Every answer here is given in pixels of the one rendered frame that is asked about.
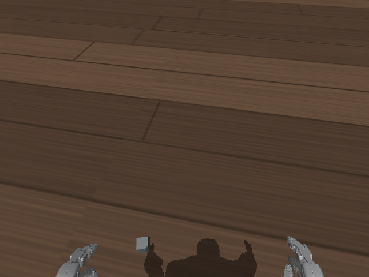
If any right robot hand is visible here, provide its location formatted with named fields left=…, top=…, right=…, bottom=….
left=281, top=236, right=324, bottom=277

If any left robot hand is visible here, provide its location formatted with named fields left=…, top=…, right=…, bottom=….
left=56, top=243, right=98, bottom=277

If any cube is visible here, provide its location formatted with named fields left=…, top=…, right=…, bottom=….
left=136, top=237, right=149, bottom=253

